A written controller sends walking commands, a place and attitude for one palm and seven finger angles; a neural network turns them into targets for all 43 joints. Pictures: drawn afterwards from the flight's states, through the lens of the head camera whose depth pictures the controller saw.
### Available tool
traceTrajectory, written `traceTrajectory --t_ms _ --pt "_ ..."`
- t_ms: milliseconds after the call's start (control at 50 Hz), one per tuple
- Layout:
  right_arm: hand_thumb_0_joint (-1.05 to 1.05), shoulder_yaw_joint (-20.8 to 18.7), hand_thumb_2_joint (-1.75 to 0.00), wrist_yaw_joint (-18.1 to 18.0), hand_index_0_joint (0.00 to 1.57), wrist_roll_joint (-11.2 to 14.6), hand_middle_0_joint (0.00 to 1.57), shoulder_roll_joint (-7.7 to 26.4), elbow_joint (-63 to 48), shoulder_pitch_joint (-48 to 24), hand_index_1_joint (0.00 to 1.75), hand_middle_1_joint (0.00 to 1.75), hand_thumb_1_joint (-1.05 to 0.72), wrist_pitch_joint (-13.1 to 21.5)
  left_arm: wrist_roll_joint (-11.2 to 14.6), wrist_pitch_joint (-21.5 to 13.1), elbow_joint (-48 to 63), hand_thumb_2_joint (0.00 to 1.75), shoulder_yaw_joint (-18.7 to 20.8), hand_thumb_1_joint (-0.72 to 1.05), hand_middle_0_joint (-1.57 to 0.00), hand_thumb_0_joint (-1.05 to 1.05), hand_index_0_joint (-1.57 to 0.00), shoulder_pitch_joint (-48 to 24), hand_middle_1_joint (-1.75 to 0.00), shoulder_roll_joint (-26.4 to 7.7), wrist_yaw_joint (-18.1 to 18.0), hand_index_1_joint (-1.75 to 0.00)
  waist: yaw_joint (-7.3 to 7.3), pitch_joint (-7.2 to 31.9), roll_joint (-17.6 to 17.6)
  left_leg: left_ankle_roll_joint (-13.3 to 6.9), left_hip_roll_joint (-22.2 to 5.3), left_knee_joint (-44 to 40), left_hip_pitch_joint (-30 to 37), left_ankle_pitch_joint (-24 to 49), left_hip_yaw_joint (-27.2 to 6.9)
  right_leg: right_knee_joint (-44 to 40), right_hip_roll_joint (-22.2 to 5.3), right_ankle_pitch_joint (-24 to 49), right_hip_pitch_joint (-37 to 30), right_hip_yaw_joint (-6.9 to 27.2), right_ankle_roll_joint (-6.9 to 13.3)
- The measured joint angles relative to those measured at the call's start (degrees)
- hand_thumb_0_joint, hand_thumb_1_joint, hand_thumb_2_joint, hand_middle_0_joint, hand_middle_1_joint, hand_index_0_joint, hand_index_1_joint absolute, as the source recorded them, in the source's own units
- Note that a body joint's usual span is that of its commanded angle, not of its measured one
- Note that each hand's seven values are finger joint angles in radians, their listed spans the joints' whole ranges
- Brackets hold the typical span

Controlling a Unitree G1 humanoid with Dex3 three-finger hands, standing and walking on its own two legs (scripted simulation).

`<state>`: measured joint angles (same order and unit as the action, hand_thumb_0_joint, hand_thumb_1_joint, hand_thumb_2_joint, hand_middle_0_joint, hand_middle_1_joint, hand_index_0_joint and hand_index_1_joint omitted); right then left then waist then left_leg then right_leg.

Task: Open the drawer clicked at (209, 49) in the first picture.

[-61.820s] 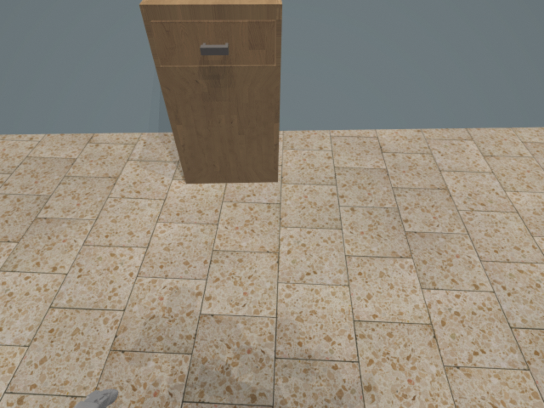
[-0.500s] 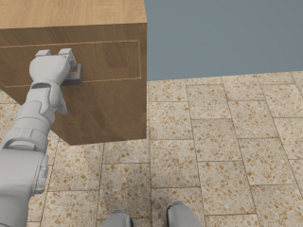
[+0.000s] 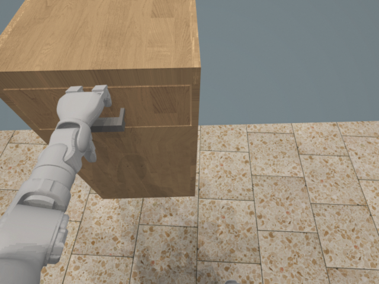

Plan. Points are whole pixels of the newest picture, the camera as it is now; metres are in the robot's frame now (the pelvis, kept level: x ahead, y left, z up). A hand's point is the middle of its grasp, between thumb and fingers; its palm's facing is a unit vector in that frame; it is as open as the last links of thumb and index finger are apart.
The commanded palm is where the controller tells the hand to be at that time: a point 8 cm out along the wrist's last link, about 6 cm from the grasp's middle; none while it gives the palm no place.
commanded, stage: re-aim the fingers above the handle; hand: left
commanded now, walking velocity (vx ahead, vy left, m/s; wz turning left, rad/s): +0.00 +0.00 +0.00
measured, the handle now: (105, 118) +0.52 +0.22 -0.02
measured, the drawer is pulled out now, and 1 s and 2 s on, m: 0.00 0.00 0.00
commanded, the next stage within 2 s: none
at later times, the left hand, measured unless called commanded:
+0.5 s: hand (96, 128) +0.45 +0.21 +0.03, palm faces -0.13 -0.03 -0.99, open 13.8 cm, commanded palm +0.44 +0.22 +0.10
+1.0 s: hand (109, 125) +0.45 +0.18 +0.04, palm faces -0.05 -0.07 -1.00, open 13.8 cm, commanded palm +0.44 +0.23 +0.10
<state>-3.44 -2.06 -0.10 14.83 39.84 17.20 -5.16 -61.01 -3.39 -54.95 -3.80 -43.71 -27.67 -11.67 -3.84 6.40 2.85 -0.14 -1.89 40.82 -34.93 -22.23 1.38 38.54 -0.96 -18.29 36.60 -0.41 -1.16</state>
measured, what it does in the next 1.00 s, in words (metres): stands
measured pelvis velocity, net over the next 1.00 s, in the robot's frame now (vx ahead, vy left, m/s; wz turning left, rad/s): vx -0.02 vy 0.00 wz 0.00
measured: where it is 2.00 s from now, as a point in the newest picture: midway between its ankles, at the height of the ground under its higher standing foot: outside the picture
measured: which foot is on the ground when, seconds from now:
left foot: down 0.00-1.00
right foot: down 0.00-1.00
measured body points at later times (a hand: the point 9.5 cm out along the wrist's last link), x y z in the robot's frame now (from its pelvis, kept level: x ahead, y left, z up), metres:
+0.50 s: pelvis -0.01 -0.01 +0.00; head +0.07 -0.02 +0.45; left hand +0.45 +0.21 +0.09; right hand +0.02 -0.28 -0.13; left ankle -0.04 +0.12 -0.71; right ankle -0.01 -0.14 -0.71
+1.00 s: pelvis -0.02 +0.00 +0.00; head +0.06 +0.00 +0.44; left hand +0.44 +0.18 +0.10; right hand +0.01 -0.27 -0.13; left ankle -0.04 +0.12 -0.71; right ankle -0.01 -0.14 -0.71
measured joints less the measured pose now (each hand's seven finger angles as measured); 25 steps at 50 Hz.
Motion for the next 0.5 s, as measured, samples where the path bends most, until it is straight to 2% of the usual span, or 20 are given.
traceTrajectory --t_ms 80,160,220,280,340,380,440,500 --pt "0.0 -0.3 -0.9 -0.4 0.2 -0.4 0.21 0.1 -0.4 -0.4 0.3 0.3 -0.9 0.2 -0.3 -3.3 2.1 0.3 0.4 -0.49 -0.32 0.0 -0.33 1.2 -1.2 0.6 -0.2 -1.2 0.1 -0.3 -0.1 0.1 0.0 0.3 -0.2 -0.1 -0.2 0.5 -0.1 -0.3 0.2 -0.2 0.1" --pt "0.0 -0.7 -0.9 -0.1 0.2 -0.9 0.21 0.0 0.1 -0.5 0.3 0.3 -0.9 0.4 -1.1 -4.9 3.4 0.3 1.5 -0.49 -0.32 0.0 -0.32 1.4 -1.2 1.3 -3.0 -1.2 0.13 -0.1 -0.1 0.3 0.0 1.0 -1.1 -0.4 -0.3 1.3 0.0 -0.7 1.2 -0.2 0.2" --pt "0.0 -0.5 -0.9 0.4 0.2 -1.0 0.2 0.0 0.9 -0.6 0.3 0.3 -0.9 0.1 -1.7 -3.7 2.5 0.3 3.2 -0.49 -0.32 0.0 -0.32 1.0 -1.2 1.2 -5.4 -1.2 -0.12 0.2 -0.1 0.3 -0.1 1.3 -1.5 -0.5 0.0 1.9 0.1 -0.8 1.8 0.0 0.3" --pt "0.0 -0.3 -0.9 0.8 0.2 -0.8 0.2 -0.1 1.3 -0.4 0.3 0.3 -0.9 -0.3 -1.9 -0.5 0.7 0.3 3.8 -0.49 -0.32 0.0 -0.32 0.6 -1.2 0.3 -6.4 -1.2 -0.25 0.3 0.2 0.4 -0.2 1.0 -1.4 -0.3 0.3 1.8 0.2 -0.6 1.9 0.3 0.3" --pt "0.0 -0.4 -0.9 0.9 0.2 -0.4 0.2 -0.1 1.6 0.3 0.3 0.3 -0.9 -0.5 -1.2 2.3 -0.7 0.3 3.0 -0.49 -0.31 0.0 -0.32 0.7 -1.2 -0.3 -5.1 -1.2 -0.13 0.2 0.7 0.4 -0.3 0.2 -0.6 0.1 0.4 1.0 0.3 -0.1 1.2 0.4 0.4" --pt "0.0 -0.5 -0.9 0.6 0.2 -0.2 0.21 -0.1 1.8 0.9 0.3 0.3 -0.9 -0.6 -0.4 2.9 -1.0 0.3 1.8 -0.49 -0.31 0.0 -0.32 1.0 -1.2 -0.3 -3.3 -1.2 -0.02 0.0 0.9 0.4 -0.3 -0.5 0.3 0.4 0.3 0.2 0.3 0.2 0.2 0.3 0.4" --pt "0.0 -0.3 -0.9 -0.2 0.2 0.0 0.21 -0.2 2.1 1.4 0.3 0.3 -0.9 -0.7 0.9 1.4 -0.6 0.3 0.5 -0.49 -0.31 0.0 -0.32 1.4 -1.2 0.0 -0.4 -1.2 -0.17 -0.4 0.6 0.3 -0.2 -1.3 1.4 0.9 0.1 -0.6 0.2 0.6 -1.0 0.2 0.3" --pt "0.0 -0.3 -0.9 -1.0 0.2 -0.1 0.21 -0.2 1.9 1.6 0.3 0.3 -0.9 -0.3 0.8 -2.0 0.6 0.3 0.0 -0.49 -0.32 0.0 -0.32 1.7 -1.2 0.4 0.9 -1.2 -0.55 -0.7 0.0 0.3 0.0 -1.3 1.7 1.1 0.0 -0.6 0.1 0.7 -1.4 0.0 0.3"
